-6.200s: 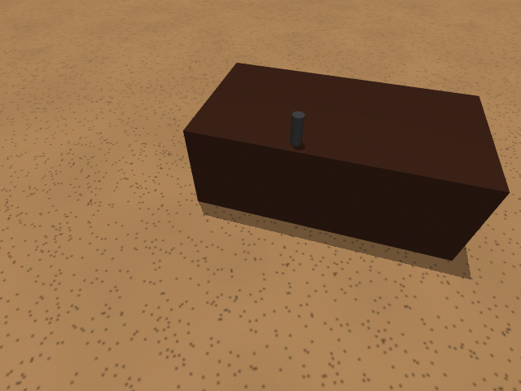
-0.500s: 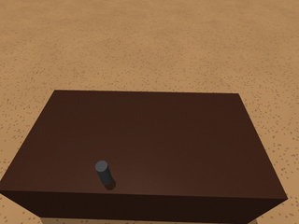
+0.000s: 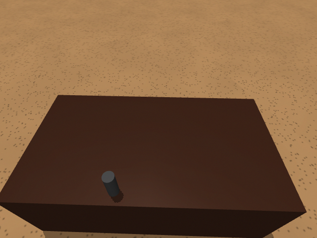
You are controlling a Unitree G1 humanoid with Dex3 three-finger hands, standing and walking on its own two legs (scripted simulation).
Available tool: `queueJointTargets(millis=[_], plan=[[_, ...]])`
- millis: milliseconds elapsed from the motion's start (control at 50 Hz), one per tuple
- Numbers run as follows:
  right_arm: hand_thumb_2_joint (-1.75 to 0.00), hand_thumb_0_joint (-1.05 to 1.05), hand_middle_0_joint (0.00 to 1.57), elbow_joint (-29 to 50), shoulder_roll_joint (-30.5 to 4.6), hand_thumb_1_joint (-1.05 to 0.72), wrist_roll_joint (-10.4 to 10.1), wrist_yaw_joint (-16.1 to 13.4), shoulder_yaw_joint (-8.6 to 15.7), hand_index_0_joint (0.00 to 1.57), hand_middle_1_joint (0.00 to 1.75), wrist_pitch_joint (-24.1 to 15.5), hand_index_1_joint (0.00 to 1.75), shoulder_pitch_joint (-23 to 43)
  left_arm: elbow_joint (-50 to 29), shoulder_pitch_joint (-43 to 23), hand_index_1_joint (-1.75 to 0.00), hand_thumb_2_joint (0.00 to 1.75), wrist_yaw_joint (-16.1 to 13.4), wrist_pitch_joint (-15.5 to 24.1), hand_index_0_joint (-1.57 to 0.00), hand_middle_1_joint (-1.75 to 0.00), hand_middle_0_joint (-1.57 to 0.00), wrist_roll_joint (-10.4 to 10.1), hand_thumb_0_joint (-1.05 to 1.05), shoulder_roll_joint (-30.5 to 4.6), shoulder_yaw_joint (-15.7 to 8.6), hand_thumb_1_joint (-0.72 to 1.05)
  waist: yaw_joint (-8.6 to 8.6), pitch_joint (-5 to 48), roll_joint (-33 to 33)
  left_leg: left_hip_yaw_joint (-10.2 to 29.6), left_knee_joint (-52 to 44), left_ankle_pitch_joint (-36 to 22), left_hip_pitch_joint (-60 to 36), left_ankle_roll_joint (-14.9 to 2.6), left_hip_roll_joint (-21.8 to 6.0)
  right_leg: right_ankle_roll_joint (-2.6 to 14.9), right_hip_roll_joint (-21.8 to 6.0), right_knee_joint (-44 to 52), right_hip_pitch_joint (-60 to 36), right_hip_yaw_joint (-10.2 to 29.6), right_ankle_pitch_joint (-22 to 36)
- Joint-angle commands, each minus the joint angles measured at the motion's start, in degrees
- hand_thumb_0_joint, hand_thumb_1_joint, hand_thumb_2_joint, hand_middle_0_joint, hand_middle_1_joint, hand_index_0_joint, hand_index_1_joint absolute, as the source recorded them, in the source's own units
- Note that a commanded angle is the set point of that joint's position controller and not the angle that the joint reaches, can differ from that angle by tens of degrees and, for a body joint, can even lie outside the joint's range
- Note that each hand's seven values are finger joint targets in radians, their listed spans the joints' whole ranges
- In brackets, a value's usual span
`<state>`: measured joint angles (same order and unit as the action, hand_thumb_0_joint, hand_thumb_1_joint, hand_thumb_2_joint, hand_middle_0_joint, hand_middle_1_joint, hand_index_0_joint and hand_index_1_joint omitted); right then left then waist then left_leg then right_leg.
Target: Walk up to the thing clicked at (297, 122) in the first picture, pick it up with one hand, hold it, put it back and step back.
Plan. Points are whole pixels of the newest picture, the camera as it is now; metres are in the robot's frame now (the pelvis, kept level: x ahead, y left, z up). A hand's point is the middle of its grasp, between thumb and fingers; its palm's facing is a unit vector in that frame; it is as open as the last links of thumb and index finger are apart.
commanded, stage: stand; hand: left
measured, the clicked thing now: (111, 184) +0.39 +0.21 -0.27
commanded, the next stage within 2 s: go down in 0.38 s
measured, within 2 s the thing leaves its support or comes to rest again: neither
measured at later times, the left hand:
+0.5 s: hand out of the picture +0.07 +0.26 -0.16, palm faces -0.03 -0.94 -0.35, open 7.4 cm
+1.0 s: hand out of the picture +0.15 +0.26 -0.15, palm faces +0.04 -0.94 -0.33, open 15.6 cm
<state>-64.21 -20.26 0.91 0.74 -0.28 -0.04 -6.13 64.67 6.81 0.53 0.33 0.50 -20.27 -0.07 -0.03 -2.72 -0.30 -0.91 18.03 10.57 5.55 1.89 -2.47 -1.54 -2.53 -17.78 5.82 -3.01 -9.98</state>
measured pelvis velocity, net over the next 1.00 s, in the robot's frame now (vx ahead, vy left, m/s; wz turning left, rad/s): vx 0.00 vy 0.01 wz -0.01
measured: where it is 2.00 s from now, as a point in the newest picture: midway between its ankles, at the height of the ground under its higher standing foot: outside the picture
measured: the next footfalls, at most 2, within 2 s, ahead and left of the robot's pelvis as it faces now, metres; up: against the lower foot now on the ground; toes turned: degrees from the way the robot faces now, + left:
none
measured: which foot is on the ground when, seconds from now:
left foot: down 0.00-1.00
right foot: down 0.00-1.00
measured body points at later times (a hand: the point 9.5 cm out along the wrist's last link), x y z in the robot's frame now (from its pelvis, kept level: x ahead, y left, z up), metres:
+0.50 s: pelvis +0.00 +0.00 +0.00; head +0.02 +0.00 +0.45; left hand +0.07 +0.30 -0.13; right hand +0.08 -0.30 -0.13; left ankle -0.01 +0.14 -0.75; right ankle +0.00 -0.13 -0.75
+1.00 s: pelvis +0.00 +0.01 -0.02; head +0.05 +0.00 +0.42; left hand +0.15 +0.31 -0.13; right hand +0.14 -0.28 -0.12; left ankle -0.01 +0.14 -0.75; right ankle +0.00 -0.13 -0.75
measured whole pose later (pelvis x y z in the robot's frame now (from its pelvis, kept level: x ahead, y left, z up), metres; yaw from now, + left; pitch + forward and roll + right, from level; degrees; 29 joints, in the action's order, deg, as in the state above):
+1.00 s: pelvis +0.00 +0.01 -0.02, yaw -1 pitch +7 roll -1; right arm -40.1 -16.5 -1.3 -0.9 6.6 -3.7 -10.5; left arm 39.1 6.0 2.7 -16.6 0.6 -19.8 -7.6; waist -0.8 1.1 -0.8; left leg -0.9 35.7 18.4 24.3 1.3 -2.7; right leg -1.8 -2.8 -34.2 24.2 -2.1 -16.9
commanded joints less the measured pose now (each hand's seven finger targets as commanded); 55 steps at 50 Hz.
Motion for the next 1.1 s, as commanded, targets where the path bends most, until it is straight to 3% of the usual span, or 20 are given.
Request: queueJointTargets(millis=[0, 440, 460, 480, 500, 520, 540, 580, 600, 640, 660, 700, 720, 760, 820, 840, 940, 980, 1040, 1080], plan=[[-0.9, 0.0, 0.2, 3.29, -12.1, -0.9, -0.19, -1.12, 2.35, 0.2, 0.3, -1.43, 0.3, 1.84, -3.31, -2.32, -0.3, 0.9, -0.82, 1.22, -0.2, -0.3, -0.2, 0.21, 0.0, -12.06, -2.58, 0.9, 0.06, 4.04, -0.43, 4.19, -2.67, -8.15, 0.91, -2.39, -5.59, 2.02, -6.15, 2.06, -1.54, 4.72, 7.93], [-0.9, 0.0, 0.2, 3.31, -12.14, -0.9, -0.31, -1.07, 2.41, 0.2, 0.3, -1.41, 0.3, 2.28, -3.29, -1.81, -0.3, 0.9, -0.91, 1.25, -0.2, -0.3, -0.2, 0.18, 0.0, -12.15, -2.47, 0.9, 0.32, 4.08, 0.54, 4.26, -2.43, -8.6, 0.24, -2.34, -5.59, 2.03, -6.04, 2.3, -1.0, 4.56, 7.82], [-0.82, 0.0, 0.12, 3.29, -12.12, -0.82, -0.18, -1.13, 2.39, 0.12, 0.22, -1.42, 0.22, 1.6, -3.52, -2.11, -0.22, 0.82, -0.92, 1.26, -0.17, -0.22, -0.14, 0.27, 0.0, -12.41, -2.59, 0.82, 0.03, 4.59, 0.33, 4.03, -2.39, -8.75, 0.44, -2.37, -5.65, 2.07, -6.3, 2.13, -1.67, 4.84, 8.69], [-0.74, 0.0, 0.04, 23.39, -1.95, -0.74, -5.9, -2.04, 1.24, 0.05, 0.14, -7.81, 0.14, 21.71, -23.63, -22.22, -0.14, 0.74, -1.26, 5.73, -0.09, -0.14, -0.06, -4.57, 0.0, -0.28, -0.45, 0.74, -2.36, 5.36, -1.27, -1.85, 3.47, -4.78, 6.47, -1.55, 2.47, 1.79, 1.54, -3.45, 7.0, 0.15, 5.21], [-0.66, 0.0, 0.04, 25.73, -5.22, -0.66, -5.53, -2.84, 1.41, 0.05, 0.06, -9.29, 0.06, 18.78, -26.62, -24.03, -0.06, 0.66, -2.28, 5.7, -0.01, -0.06, -0.02, -4.6, 0.0, -5.66, -2.09, 0.66, -1.96, 5.45, -1.76, -1.5, 3.04, -2.31, 5.04, -1.4, 2.42, 1.72, 1.35, -2.94, 5.94, 0.32, 2.61], [-0.58, 0.0, 0.04, 16.9, -10.05, -0.58, -5.7, -3.87, 4.48, 0.05, 0.05, -8.16, 0.05, 10.69, -16.36, -13.18, -0.01, 0.58, -3.0, 3.13, 0.0, 0.0, -0.02, -4.03, 0.0, -10.81, -4.18, 0.58, -1.23, 2.64, -1.31, -1.52, 2.93, 0.04, 6.86, -1.12, 1.96, 2.02, 1.63, -3.24, 7.13, 0.15, 0.21], [-0.5, 0.0, 0.04, 12.58, -12.17, -0.5, -5.55, -4.56, 6.92, 0.05, 0.05, -6.73, 0.05, 7.58, -11.29, -9.25, -0.02, 0.5, -3.08, 0.6, -0.01, 0.0, -0.02, -3.59, 0.0, -14.12, -6.74, 0.5, -0.99, 2.88, -0.66, -1.68, 5.64, -1.1, 10.11, -1.07, 2.33, 1.98, 1.95, -4.94, 8.97, -0.04, 1.2], [-0.34, 0.0, 0.04, 17.7, -10.35, -0.34, -4.7, -4.55, 7.29, 0.05, 0.05, -7.95, 0.05, 11.32, -13.9, -14.12, -0.01, 0.34, -2.52, -0.56, -0.02, 0.0, -0.03, -2.81, 0.0, -12.61, -6.87, 0.41, -0.01, 11.93, 1.22, -1.05, 9.39, -3.12, 10.82, -1.6, 2.12, 1.78, 2.12, -8.74, 7.5, 0.3, 3.72], [-0.26, 0.0, 0.05, 18.25, -10.2, -0.26, -4.21, -4.57, 8.21, 0.05, 0.05, -8.01, 0.05, 9.49, -14.05, -12.93, -0.01, 0.26, -2.44, -1.59, -0.03, 0.0, -0.04, -1.98, 0.0, -12.58, -7.63, 0.36, -0.34, 16.35, 0.31, -0.89, 10.39, -5.23, 10.15, -1.59, 2.13, 1.74, 2.11, -10.33, 7.02, 0.38, 6.33], [-0.2, 0.0, 0.05, 17.75, -9.88, -0.1, -3.0, -3.78, 11.7, 0.05, 0.05, -7.01, 0.05, -5.19, -12.57, -2.44, -0.01, 0.19, -1.23, -5.06, -0.04, 0.0, -0.04, -0.07, 0.0, -13.9, -11.19, 0.3, -0.94, 17.7, -0.3, -1.43, 11.62, -8.3, 10.66, -1.91, 2.96, 1.76, 2.16, -11.06, 7.06, 0.27, 9.46], [-0.17, 0.0, 0.05, 17.78, -8.46, -0.02, -3.14, -3.48, 10.93, 0.05, 0.05, -6.68, 0.05, -5.68, -13.52, -1.13, 0.0, 0.16, -0.61, -6.68, -0.05, 0.0, -0.05, -0.01, 0.0, -12.63, -10.4, 0.26, -0.25, 16.71, -0.43, -1.73, 10.95, -9.1, 10.68, -1.89, 3.45, 1.69, 2.05, -10.42, 6.75, 0.29, 10.19], [-0.15, 0.0, 0.05, 25.07, -8.65, 0.12, -3.4, -3.22, 10.77, 0.05, 0.05, -6.47, 0.05, -1.34, -20.36, -4.68, 0.0, 0.12, 0.38, -9.64, -0.06, 0.0, -0.06, 0.16, 0.0, -12.47, -9.98, 0.13, -0.69, 18.17, 0.25, -1.68, 10.22, -11.43, 8.7, -2.04, 3.62, 1.5, 1.99, -9.57, 6.2, 0.22, 12.06], [-0.14, 0.0, 0.05, 25.0, -7.14, 0.15, -3.55, -2.79, 10.11, 0.05, 0.05, -5.66, 0.05, -2.25, -20.44, -2.11, 0.0, 0.11, 0.89, -11.51, -0.06, 0.0, -0.06, 0.09, 0.0, -11.3, -9.81, 0.1, -0.29, 16.07, -0.19, -1.67, 9.97, -10.78, 9.91, -1.96, 3.58, 1.66, 2.2, -9.46, 7.54, -0.17, 10.78], [-0.12, 0.0, 0.05, 27.36, -4.95, 0.24, -3.81, -2.02, 8.66, 0.05, 0.05, -4.99, 0.05, -0.18, -23.21, -4.28, -0.02, 0.09, 1.76, -14.2, -0.07, -0.02, -0.07, 0.01, 0.0, -9.9, -8.84, -0.05, 0.1, 12.65, 0.24, -1.74, 10.05, -6.32, 12.59, -1.98, 3.62, 1.79, 2.27, -9.11, 10.77, -0.36, 5.61], [-0.09, 0.0, 0.05, 30.34, -6.15, 0.35, -3.29, -1.9, 9.83, 0.05, 0.05, -5.56, 0.05, 1.96, -28.55, -8.84, -0.02, 0.07, 1.87, -15.02, -0.07, -0.02, -0.07, 0.43, 0.0, -11.64, -9.97, -0.22, -0.35, 12.4, 1.08, -1.35, 11.3, -0.82, 14.61, -2.23, 3.08, 1.76, 2.33, -10.25, 13.14, -0.31, 0.33], [-0.08, 0.0, 0.05, 30.57, -6.18, 0.38, -3.28, -1.82, 9.86, 0.05, 0.05, -5.7, 0.05, 1.47, -28.79, -7.02, -0.03, 0.06, 1.99, -15.33, -0.07, -0.02, -0.08, 0.14, 0.0, -11.03, -10.16, -0.27, -0.04, 12.56, -0.05, -1.21, 11.45, -0.01, 14.98, -2.08, 2.87, 1.84, 2.36, -10.69, 13.0, -0.33, -0.62], [-0.05, 0.0, 0.05, 34.22, -7.12, 0.48, -2.36, -2.82, 10.68, 0.05, 0.05, -7.33, 0.05, 1.14, -36.72, -7.2, -0.03, 0.04, 1.26, -14.73, -0.07, -0.03, -0.08, 0.84, 0.0, -12.5, -11.87, -0.43, -0.28, 18.71, -1.63, -0.49, 14.33, -7.83, 12.91, -1.7, 2.18, 1.74, 2.34, -14.08, 11.44, -0.02, 6.48], [-0.06, 0.0, 0.05, 33.26, -6.19, 0.48, -2.14, -3.3, 10.52, 0.05, 0.05, -7.92, 0.05, 0.47, -35.58, -4.94, -0.03, 0.03, 0.99, -14.93, -0.07, -0.03, -0.08, 0.66, 0.0, -10.65, -11.51, -0.44, -0.74, 16.83, -1.57, -0.45, 15.18, -7.43, 13.89, -1.65, 2.18, 1.63, 2.2, -14.6, 12.24, -0.06, 6.22], [-0.05, 0.0, 0.05, 33.57, -6.37, 0.5, -1.87, -3.84, 11.12, 0.05, 0.05, -8.56, 0.05, -0.71, -38.26, -3.21, -0.02, 0.02, 0.81, -15.26, -0.07, -0.02, -0.08, 0.52, 0.0, -11.77, -12.72, -0.43, -0.12, 19.35, -2.63, -0.1, 16.11, -10.82, 13.01, -1.23, 1.85, 1.82, 2.23, -16.06, 11.46, -0.34, 8.68], [-0.05, 0.0, 0.05, 32.88, -5.33, 0.51, -1.97, -3.8, 10.39, 0.05, 0.05, -8.45, 0.05, -2.49, -38.22, -1.02, -0.03, 0.02, 1.08, -16.16, -0.08, -0.03, -0.08, 0.38, 0.0, -11.18, -12.25, -0.46, -0.41, 16.91, -2.17, 0.2, 16.22, -10.42, 14.1, -1.17, 1.78, 1.77, 2.41, -15.88, 12.18, -0.63, 7.99]])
